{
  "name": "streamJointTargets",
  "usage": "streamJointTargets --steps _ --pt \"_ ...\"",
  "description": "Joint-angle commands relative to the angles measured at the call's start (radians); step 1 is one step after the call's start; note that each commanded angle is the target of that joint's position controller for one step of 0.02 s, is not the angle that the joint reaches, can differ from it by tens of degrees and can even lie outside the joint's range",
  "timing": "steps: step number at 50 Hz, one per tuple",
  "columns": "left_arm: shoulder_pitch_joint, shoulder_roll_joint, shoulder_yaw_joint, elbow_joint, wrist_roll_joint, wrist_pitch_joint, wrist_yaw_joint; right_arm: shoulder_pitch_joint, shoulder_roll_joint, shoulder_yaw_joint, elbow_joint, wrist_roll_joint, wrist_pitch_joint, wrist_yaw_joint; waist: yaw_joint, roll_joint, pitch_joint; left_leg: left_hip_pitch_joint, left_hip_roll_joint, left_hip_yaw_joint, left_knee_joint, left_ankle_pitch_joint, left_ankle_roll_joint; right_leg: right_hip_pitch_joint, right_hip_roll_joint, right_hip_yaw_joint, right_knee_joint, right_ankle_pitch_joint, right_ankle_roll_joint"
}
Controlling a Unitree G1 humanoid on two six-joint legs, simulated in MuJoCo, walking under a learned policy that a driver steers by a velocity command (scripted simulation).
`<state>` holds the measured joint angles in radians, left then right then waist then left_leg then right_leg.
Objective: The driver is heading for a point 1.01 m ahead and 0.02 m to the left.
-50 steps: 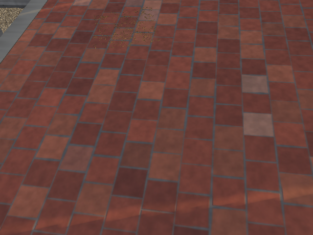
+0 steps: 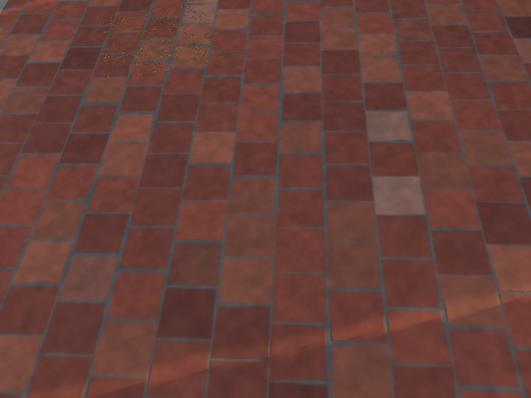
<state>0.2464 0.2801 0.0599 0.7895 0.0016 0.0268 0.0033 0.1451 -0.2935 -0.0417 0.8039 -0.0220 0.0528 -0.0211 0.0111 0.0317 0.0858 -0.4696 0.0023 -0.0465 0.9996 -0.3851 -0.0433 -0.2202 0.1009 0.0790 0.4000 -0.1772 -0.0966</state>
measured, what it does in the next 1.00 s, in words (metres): walks ahead: left foot, then right foot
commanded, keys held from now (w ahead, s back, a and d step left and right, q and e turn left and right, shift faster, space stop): e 0.28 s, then no key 0.16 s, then w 0.36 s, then w+q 0.20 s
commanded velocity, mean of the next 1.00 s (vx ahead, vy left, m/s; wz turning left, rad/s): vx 0.18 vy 0.00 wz -0.25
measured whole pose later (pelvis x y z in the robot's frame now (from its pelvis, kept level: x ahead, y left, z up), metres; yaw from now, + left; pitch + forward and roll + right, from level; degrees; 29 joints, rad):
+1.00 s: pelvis +0.13 -0.01 +0.00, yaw -12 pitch +0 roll -1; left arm 0.39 0.23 0.02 0.96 0.02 -0.08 0.00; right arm 0.25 -0.29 -0.05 0.87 -0.03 -0.02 0.05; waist 0.01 0.06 0.01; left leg -0.63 0.02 -0.04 0.99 -0.18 0.04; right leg 0.07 0.07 -0.06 0.18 -0.26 -0.07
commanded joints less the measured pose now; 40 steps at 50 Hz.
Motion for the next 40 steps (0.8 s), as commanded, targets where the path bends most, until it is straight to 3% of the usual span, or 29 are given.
streamJointTargets --steps 1,5,10,12,14,15,16,17,18,19,20,21,22,24,26,32,34,36,37,38,39,40 --pt "0.055 0.168 0.045 -0.043 0.007 -0.003 0.006 -0.004 -0.083 -0.019 -0.062 0.001 -0.001 -0.005 0.016 -0.132 -0.111 -0.08 -0.007 -0.001 -0.052 0.01 -0.013 0.142 -0.253 0.277 -0.082 0.308 -0.142" --pt "0.054 0.182 0.052 -0.052 0.015 0.004 0.005 -0.039 -0.084 -0.017 -0.083 0.004 -0.008 -0.009 0.027 -0.137 -0.108 -0.055 -0.019 -0.016 -0.124 0.009 -0.007 0.105 -0.249 0.349 -0.073 0.227 -0.144" --pt "0.019 0.191 0.059 -0.063 0.021 0.01 -0.002 -0.033 -0.09 -0.011 -0.104 0.016 -0.026 -0.016 0.021 -0.153 -0.121 0.048 -0.051 -0.027 -0.245 -0.014 0.018 0.071 -0.234 0.427 -0.03 0.316 -0.127" --pt "-0.007 0.193 0.061 -0.066 0.018 0.013 -0.005 0.002 -0.093 -0.009 -0.106 0.023 -0.036 -0.02 0.004 -0.162 -0.127 0.128 -0.064 -0.031 -0.348 -0.01 0.033 0.056 -0.221 0.459 -0.011 0.351 -0.102" --pt "-0.061 0.183 0.058 -0.074 0.004 0.018 -0.004 0.082 -0.088 -0.007 -0.091 0.019 -0.049 -0.029 -0.053 -0.145 -0.12 0.298 -0.059 -0.026 -0.609 0.126 0.047 -0.023 -0.162 0.447 0.035 0.251 -0.032" --pt "-0.05 0.141 0.046 -0.081 -0.003 0.014 -0.002 0.099 -0.137 -0.018 -0.088 0.006 -0.057 -0.039 -0.044 -0.05 -0.127 0.388 0.063 -0.134 -0.737 0.138 0.072 -0.1 -0.097 0.373 0.124 0.057 0.026" --pt "0.035 0.059 0.026 -0.088 -0.005 0.009 0.0 0.037 -0.219 -0.027 -0.121 -0.001 -0.054 -0.043 0.019 0.18 -0.142 0.464 0.326 -0.42 -0.799 0.21 0.153 -0.238 0.056 0.167 0.328 -0.304 0.083" --pt "0.042 0.157 0.05 -0.068 0.022 0.015 0.011 0.041 -0.229 -0.033 -0.119 -0.004 -0.044 -0.032 0.0 0.14 -0.131 0.344 0.383 -0.479 -0.76 0.33 0.263 -0.258 0.079 0.081 0.507 -0.436 0.092" --pt "0.042 0.171 0.055 -0.056 0.028 0.017 0.012 0.038 -0.172 -0.019 -0.12 0.0 -0.044 -0.022 0.016 0.081 -0.105 0.299 0.358 -0.433 -0.748 0.38 0.287 -0.238 0.041 0.097 0.61 -0.4 0.096" --pt "0.04 0.161 0.055 -0.037 0.026 0.022 0.007 -0.008 -0.12 -0.005 -0.124 0.007 -0.046 -0.016 0.032 0.049 -0.067 0.264 0.289 -0.327 -0.74 0.39 0.264 -0.23 0.022 0.099 0.66 -0.334 0.102" --pt "0.045 0.149 0.052 -0.025 0.022 0.027 0.0 -0.039 -0.102 0.0 -0.132 0.004 -0.048 -0.014 0.041 0.074 -0.064 0.269 0.223 -0.24 -0.73 0.414 0.233 -0.225 0.022 0.085 0.688 -0.286 0.112" --pt "0.051 0.14 0.049 -0.018 0.02 0.031 -0.008 -0.033 -0.101 0.001 -0.13 0.002 -0.051 -0.017 0.036 0.115 -0.076 0.295 0.194 -0.194 -0.716 0.486 0.225 -0.231 0.025 0.073 0.706 -0.265 0.123" --pt "0.043 0.133 0.044 -0.014 0.018 0.034 -0.013 -0.009 -0.1 0.002 -0.121 0.002 -0.054 -0.017 0.023 0.118 -0.088 0.321 0.18 -0.164 -0.701 0.557 0.226 -0.23 0.029 0.067 0.702 -0.258 0.133" --pt "0.008 0.118 0.031 -0.014 0.021 0.033 -0.02 0.075 -0.108 -0.003 -0.089 -0.002 -0.06 -0.008 -0.017 0.123 -0.112 0.405 0.175 -0.181 -0.74 0.293 0.229 -0.266 0.015 0.051 0.629 -0.233 0.135" --pt "-0.042 0.111 0.022 -0.017 0.031 0.028 -0.029 0.136 -0.122 -0.012 -0.054 -0.001 -0.064 -0.001 -0.053 0.142 -0.078 0.449 0.187 -0.244 -0.806 0.002 0.238 -0.309 0.001 0.042 0.542 -0.229 0.13" --pt "-0.133 0.074 -0.007 -0.008 0.032 -0.017 -0.033 0.204 -0.145 -0.033 0.011 -0.007 -0.083 0.014 -0.073 0.117 -0.032 0.402 0.214 -0.249 -0.839 -0.048 0.27 -0.202 -0.06 -0.078 0.282 -0.281 0.092" --pt "-0.12 0.066 -0.013 0.001 0.024 -0.03 -0.03 0.202 -0.149 -0.039 0.023 -0.005 -0.081 0.022 -0.056 0.119 -0.022 0.323 0.209 -0.231 -0.831 -0.045 0.271 -0.09 -0.054 -0.107 0.164 -0.266 0.061" --pt "-0.016 0.046 -0.018 0.046 0.023 -0.045 -0.019 0.17 -0.144 -0.042 0.028 0.009 -0.075 0.026 0.012 0.075 -0.018 0.174 0.174 -0.18 -0.761 -0.047 0.242 0.142 -0.04 -0.149 -0.045 -0.084 0.023" --pt "0.062 0.066 -0.012 0.078 0.025 -0.055 -0.008 0.163 -0.118 -0.037 0.026 0.01 -0.079 0.026 0.045 0.026 -0.041 0.049 0.143 -0.149 -0.681 -0.073 0.212 0.314 -0.053 -0.111 -0.07 -0.077 0.012" --pt "0.166 0.124 -0.001 0.101 0.035 -0.068 0.005 0.121 -0.052 -0.017 -0.003 0.007 -0.086 0.029 0.097 -0.111 -0.079 -0.11 0.071 -0.06 -0.481 -0.128 0.168 0.465 -0.223 0.109 -0.162 -0.264 -0.011" --pt "0.239 0.238 0.026 0.104 0.028 -0.073 0.008 0.055 0.003 0.001 -0.055 0.008 -0.096 0.032 0.134 -0.285 -0.08 -0.298 -0.05 0.086 -0.219 -0.163 0.127 0.488 -0.459 0.494 -0.296 -0.563 -0.096" --pt "0.209 0.226 0.028 0.118 0.029 -0.073 0.007 0.035 -0.097 -0.024 -0.056 -0.011 -0.095 0.028 0.106 -0.158 0.034 -0.338 0.006 0.031 -0.09 -0.126 0.136 0.35 -0.496 0.526 -0.308 -0.573 -0.16"
Keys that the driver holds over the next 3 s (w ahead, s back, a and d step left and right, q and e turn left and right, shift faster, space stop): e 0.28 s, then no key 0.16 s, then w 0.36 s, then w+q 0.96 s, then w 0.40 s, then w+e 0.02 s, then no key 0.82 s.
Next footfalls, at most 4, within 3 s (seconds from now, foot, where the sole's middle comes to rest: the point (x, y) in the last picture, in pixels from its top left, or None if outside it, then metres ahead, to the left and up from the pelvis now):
0.30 left None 0.08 0.13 -0.78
0.76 right None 0.05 -0.07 -0.78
1.22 left None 0.42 0.02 -0.78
1.76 right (337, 279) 0.75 -0.11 -0.78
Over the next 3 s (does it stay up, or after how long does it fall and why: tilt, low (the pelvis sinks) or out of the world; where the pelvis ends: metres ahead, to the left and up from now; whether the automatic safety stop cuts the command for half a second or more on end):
stays up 0.91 0.08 0.00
